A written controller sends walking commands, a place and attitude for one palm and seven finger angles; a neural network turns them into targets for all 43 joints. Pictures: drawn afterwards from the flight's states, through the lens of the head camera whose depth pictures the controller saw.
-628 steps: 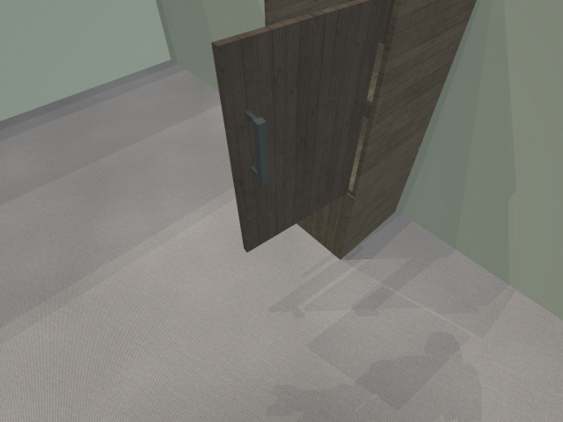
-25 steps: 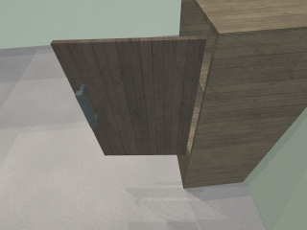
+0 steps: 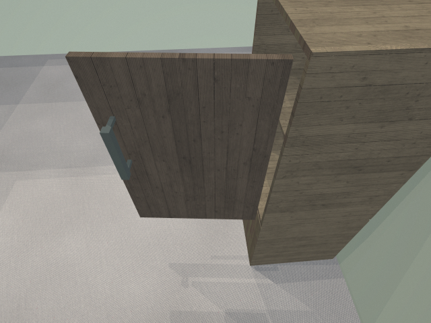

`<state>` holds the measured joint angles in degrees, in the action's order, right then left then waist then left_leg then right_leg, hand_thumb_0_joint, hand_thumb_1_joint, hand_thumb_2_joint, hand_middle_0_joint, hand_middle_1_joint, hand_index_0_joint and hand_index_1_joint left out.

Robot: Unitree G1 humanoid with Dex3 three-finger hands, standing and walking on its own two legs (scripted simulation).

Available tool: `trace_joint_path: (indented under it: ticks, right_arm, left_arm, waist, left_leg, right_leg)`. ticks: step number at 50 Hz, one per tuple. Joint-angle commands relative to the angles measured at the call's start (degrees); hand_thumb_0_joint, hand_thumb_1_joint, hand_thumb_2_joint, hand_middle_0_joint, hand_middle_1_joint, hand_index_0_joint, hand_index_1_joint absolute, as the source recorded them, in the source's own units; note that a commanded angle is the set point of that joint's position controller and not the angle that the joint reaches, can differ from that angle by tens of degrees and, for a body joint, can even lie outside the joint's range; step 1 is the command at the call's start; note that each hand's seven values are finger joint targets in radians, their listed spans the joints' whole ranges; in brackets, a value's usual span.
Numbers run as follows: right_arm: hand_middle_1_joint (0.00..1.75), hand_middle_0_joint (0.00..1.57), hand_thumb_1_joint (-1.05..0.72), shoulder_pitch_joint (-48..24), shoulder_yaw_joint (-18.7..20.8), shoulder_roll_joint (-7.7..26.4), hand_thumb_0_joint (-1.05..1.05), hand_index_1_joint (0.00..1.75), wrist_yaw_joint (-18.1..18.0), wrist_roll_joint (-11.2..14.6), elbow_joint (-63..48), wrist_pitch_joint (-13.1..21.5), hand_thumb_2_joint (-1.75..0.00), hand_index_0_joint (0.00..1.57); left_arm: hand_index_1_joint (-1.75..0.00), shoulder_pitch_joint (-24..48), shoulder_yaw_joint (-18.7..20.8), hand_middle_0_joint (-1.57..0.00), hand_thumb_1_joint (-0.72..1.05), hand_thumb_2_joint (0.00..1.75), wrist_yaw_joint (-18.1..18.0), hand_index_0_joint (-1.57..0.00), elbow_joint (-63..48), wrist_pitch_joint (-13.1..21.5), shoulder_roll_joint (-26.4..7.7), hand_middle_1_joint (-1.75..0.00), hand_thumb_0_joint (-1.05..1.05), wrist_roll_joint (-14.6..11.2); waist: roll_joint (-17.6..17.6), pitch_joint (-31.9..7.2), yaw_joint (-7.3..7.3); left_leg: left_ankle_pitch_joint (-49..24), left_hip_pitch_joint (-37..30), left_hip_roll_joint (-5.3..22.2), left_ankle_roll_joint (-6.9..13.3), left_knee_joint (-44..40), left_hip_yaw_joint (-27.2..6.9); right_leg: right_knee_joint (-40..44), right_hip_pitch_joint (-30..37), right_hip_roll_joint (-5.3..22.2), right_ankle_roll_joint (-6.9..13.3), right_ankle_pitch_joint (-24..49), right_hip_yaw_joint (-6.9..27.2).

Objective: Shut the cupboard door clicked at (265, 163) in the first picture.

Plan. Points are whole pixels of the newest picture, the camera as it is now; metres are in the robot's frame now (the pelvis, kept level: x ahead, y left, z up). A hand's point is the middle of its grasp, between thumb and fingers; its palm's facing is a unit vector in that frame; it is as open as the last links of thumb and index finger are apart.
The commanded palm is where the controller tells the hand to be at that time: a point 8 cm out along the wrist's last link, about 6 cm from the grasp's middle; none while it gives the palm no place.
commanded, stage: look again from close up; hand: left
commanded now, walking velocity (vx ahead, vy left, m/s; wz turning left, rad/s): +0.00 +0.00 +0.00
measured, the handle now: (119, 149) +0.46 +0.26 +0.03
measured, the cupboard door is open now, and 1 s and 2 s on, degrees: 84 84 84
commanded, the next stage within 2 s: raise the hand and make a fist in 0.18 s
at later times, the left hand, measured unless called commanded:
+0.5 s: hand (124, 277) +0.20 +0.18 -0.01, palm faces +0.20 -0.98 -0.03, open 7.1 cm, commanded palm +0.10 +0.23 -0.06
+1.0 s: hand (123, 316) +0.14 +0.17 -0.03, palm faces -0.02 -1.00 -0.02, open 4.7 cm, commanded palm +0.11 +0.23 -0.02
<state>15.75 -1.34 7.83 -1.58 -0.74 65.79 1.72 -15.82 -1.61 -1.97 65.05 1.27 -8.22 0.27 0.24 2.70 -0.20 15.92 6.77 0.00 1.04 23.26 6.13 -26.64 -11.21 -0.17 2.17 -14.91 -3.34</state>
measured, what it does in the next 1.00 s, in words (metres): lowers itself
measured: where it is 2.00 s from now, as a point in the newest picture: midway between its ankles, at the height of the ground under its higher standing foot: outside the picture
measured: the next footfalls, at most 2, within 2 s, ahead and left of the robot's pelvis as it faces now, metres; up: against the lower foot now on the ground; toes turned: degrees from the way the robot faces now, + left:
none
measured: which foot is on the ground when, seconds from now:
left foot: down 0.00-1.00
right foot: down 0.00-1.00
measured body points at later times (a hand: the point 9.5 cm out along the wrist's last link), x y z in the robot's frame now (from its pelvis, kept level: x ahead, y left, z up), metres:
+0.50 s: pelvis -0.02 +0.00 -0.03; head -0.01 -0.01 +0.42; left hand +0.18 +0.23 -0.01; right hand +0.11 -0.26 -0.13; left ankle -0.04 +0.10 -0.74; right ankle -0.01 -0.09 -0.74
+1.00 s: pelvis -0.07 +0.00 -0.09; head -0.01 +0.00 +0.36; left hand +0.14 +0.23 -0.03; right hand +0.12 -0.19 -0.17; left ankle -0.04 +0.10 -0.74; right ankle -0.01 -0.09 -0.74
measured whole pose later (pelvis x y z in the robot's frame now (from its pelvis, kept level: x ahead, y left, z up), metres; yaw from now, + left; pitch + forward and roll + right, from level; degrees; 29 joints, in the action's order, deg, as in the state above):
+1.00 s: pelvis -0.07 +0.00 -0.09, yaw +4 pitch +12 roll -2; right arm 14.7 -3.5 10.2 -2.5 1.6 28.8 12.0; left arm -21.5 3.4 13.3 -5.5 16.3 -13.0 -13.9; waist 2.2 -5.9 -0.5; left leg 28.6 49.4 0.7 1.6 66.0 0.3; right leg -62.7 -49.1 1.4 2.9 -25.5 -8.0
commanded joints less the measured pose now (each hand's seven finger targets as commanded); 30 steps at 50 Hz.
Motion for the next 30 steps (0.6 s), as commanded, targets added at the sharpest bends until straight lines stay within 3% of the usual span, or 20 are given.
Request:
trace_joint_path:
  ticks: [1,13,14,15,16,17,18,19,20,21,22,23,24,26,27,28,30]
  right_arm:
    - [0.30,0.20,-0.90,4.4,0.9,5.4,0.00,0.30,-0.5,0.1,-1.0,0.4,-0.90,0.20]
    - [0.30,0.20,-0.90,3.3,1.2,6.2,0.00,0.30,-0.6,0.0,-1.0,0.4,-0.90,0.20]
    - [0.30,0.20,-0.90,-2.8,2.1,7.8,0.00,0.30,-0.2,0.8,-5.1,0.5,-0.90,0.20]
    - [0.30,0.20,-0.90,5.0,4.1,20.7,0.00,0.30,-7.6,0.8,-21.0,11.9,-0.90,0.20]
    - [0.30,0.20,-0.90,-1.5,1.2,12.6,0.00,0.30,-6.9,3.5,-21.5,15.2,-0.90,0.20]
    - [0.30,0.20,-0.90,-4.1,1.7,10.9,0.00,0.30,-5.0,2.4,-23.7,17.2,-0.90,0.20]
    - [0.30,0.20,-0.90,-1.9,2.8,12.2,0.00,0.30,-3.6,3.3,-21.9,18.7,-0.90,0.20]
    - [0.30,0.20,-0.90,-1.8,4.4,12.9,0.00,0.30,-2.6,2.2,-24.6,19.2,-0.90,0.20]
    - [0.30,0.20,-0.90,-1.9,5.5,13.8,0.00,0.30,-1.9,1.3,-26.0,19.2,-0.90,0.20]
    - [0.30,0.20,-0.90,-3.0,5.9,13.5,0.00,0.30,-1.2,0.7,-27.9,19.1,-0.90,0.20]
    - [0.30,0.20,-0.90,-4.1,6.2,12.9,0.00,0.30,-0.3,0.9,-30.5,19.4,-0.90,0.20]
    - [0.30,0.20,-0.90,-4.9,6.3,12.2,0.00,0.30,0.6,0.7,-32.1,19.4,-0.90,0.20]
    - [0.30,0.20,-0.90,-5.3,6.6,12.1,0.00,0.30,1.4,0.5,-33.4,19.1,-0.90,0.20]
    - [0.30,0.20,-0.90,-6.9,7.3,12.8,0.00,0.30,2.5,0.6,-36.6,18.4,-0.90,0.20]
    - [0.30,0.20,-0.90,-6.6,7.8,13.0,0.00,0.30,2.8,1.0,-38.1,17.4,-0.90,0.20]
    - [0.30,0.20,-0.90,-8.5,7.5,13.4,0.00,0.30,2.8,1.4,-41.3,16.5,-0.90,0.20]
    - [0.30,0.20,-0.90,-10.2,6.9,13.7,0.00,0.30,1.9,2.3,-46.1,15.4,-0.90,0.20]
  left_arm:
    - [-0.30,-3.6,1.3,-0.20,0.90,0.90,-0.3,-0.20,-1.6,0.7,-6.0,-0.30,0.00,0.2]
    - [-0.30,-2.6,1.8,-0.20,0.90,0.90,-0.3,-0.20,-2.3,0.8,-7.0,-0.30,0.00,0.2]
    - [-0.30,-8.7,2.3,-0.20,0.90,0.90,-2.7,-0.20,0.2,1.6,-8.0,-0.30,0.00,0.9]
    - [-0.30,42.7,23.2,-0.20,0.90,0.90,-2.6,-0.20,-89.9,18.9,-41.1,-0.30,0.00,-7.9]
    - [-0.32,3.7,2.5,-0.22,0.90,0.90,-3.7,-0.22,-72.3,13.5,-11.9,-0.32,0.00,-7.3]
    - [-0.34,-7.9,-0.2,-0.24,0.90,0.90,-4.1,-0.24,-72.5,5.8,-0.4,-0.34,0.00,-10.7]
    - [-0.36,-4.2,0.0,-0.25,0.90,0.90,-4.3,-0.25,-66.2,5.1,-0.9,-0.36,0.00,-9.2]
    - [-0.38,-1.7,1.5,-0.27,0.90,0.90,-3.4,-0.27,-65.6,7.3,-0.4,-0.38,0.00,-9.3]
    - [-0.40,-4.9,7.0,-0.29,0.90,0.90,-1.9,-0.29,-60.4,10.3,-4.0,-0.40,0.00,-9.5]
    - [-0.42,-11.1,7.7,-0.31,0.90,0.90,0.6,-0.31,-56.2,14.2,-2.2,-0.42,0.00,-10.7]
    - [-0.44,-17.5,8.0,-0.33,0.90,0.90,3.8,-0.33,-52.6,18.3,-0.6,-0.44,0.00,-11.4]
    - [-0.46,-21.5,7.3,-0.35,0.90,0.90,7.5,-0.35,-51.4,23.0,2.0,-0.46,0.00,-13.1]
    - [-0.48,-22.7,8.4,-0.36,0.90,0.90,11.4,-0.36,-52.1,28.1,1.7,-0.48,0.00,-14.3]
    - [-0.52,-20.7,11.2,-0.40,0.90,0.90,19.5,-0.40,-52.8,37.1,-3.0,-0.52,0.00,-15.2]
    - [-0.54,-21.1,15.1,-0.42,0.90,0.90,21.2,-0.42,-52.0,37.8,-7.1,-0.54,0.00,-14.7]
    - [-0.56,-19.7,14.6,-0.44,0.90,0.90,22.3,-0.44,-55.3,36.5,-7.8,-0.56,0.00,-15.2]
    - [-0.60,-11.7,13.8,-0.47,0.90,0.90,22.1,-0.47,-64.0,32.7,-8.8,-0.60,0.00,-16.7]
  waist:
    - [-0.7,0.5,0.27]
    - [-0.9,0.2,0.03]
    - [-5.0,-0.2,-2.29]
    - [0.8,-23.2,6.82]
    - [22.5,-30.7,2.88]
    - [19.6,-25.1,0.07]
    - [6.9,-11.0,3.41]
    - [1.2,-3.2,4.26]
    - [-5.8,-2.3,3.39]
    - [-13.5,-2.9,1.82]
    - [-13.7,-4.0,-0.71]
    - [-16.1,-5.7,-2.03]
    - [-16.0,-8.1,-2.99]
    - [-12.2,-11.2,-3.01]
    - [-7.8,-13.3,-4.40]
    - [-5.3,-14.9,-5.02]
    - [0.1,-16.9,-4.18]
  left_leg:
    - [-9.8,1.3,6.6,0.9,-4.0,-5.8]
    - [-11.7,0.9,6.7,0.8,-4.2,-5.8]
    - [-14.0,6.2,7.1,-0.9,10.9,-2.5]
    - [-27.2,-16.1,5.8,0.2,14.1,-1.9]
    - [-33.5,-11.8,1.7,0.8,9.3,-5.9]
    - [-42.8,-7.9,4.0,-0.8,4.7,-6.8]
    - [-36.0,-0.2,4.0,-0.8,6.2,-8.0]
    - [-28.0,6.9,2.5,-0.9,9.0,-9.3]
    - [-19.8,13.4,1.3,-0.7,12.2,-8.8]
    - [-12.7,18.9,0.2,-0.8,14.6,-8.3]
    - [-10.1,22.5,-0.9,-1.4,16.3,-7.4]
    - [-7.3,26.4,-1.6,-1.9,19.3,-6.7]
    - [-5.2,30.2,-2.1,-2.3,22.4,-6.1]
    - [-1.6,37.3,-2.7,-2.6,29.0,-5.5]
    - [-1.4,38.9,-2.8,-2.1,30.6,-4.8]
    - [0.8,40.6,-3.4,-1.4,31.3,-3.7]
    - [6.2,41.1,-3.4,-0.5,31.9,-3.5]
  right_leg:
    - [4.3,0.7,6.9,1.1,14.0,7.5]
    - [4.3,2.1,7.1,1.2,17.2,7.4]
    - [3.1,3.3,11.0,-2.9,47.7,10.3]
    - [-6.2,1.8,5.5,-1.9,32.8,7.8]
    - [-13.3,-0.8,0.7,-0.5,21.4,3.8]
    - [-9.4,-4.3,0.6,-0.4,8.1,-1.1]
    - [-8.2,-9.9,0.4,-1.1,7.0,-1.0]
    - [-6.5,-13.7,0.8,-1.2,9.8,-1.6]
    - [-7.4,-16.0,1.4,-1.4,11.6,-1.9]
    - [-9.4,-17.5,1.5,-1.8,9.8,-1.6]
    - [-11.6,-17.0,1.8,-1.4,8.1,-0.8]
    - [-15.0,-18.4,2.1,-1.4,7.2,-0.1]
    - [-18.3,-19.2,2.2,-1.2,6.9,0.8]
    - [-23.3,-21.1,3.3,-0.8,6.3,4.9]
    - [-24.6,-20.4,3.8,-0.2,5.3,6.7]
    - [-24.6,-20.8,3.8,-0.1,0.1,7.8]
    - [-23.5,-24.6,3.1,0.2,-12.8,8.7]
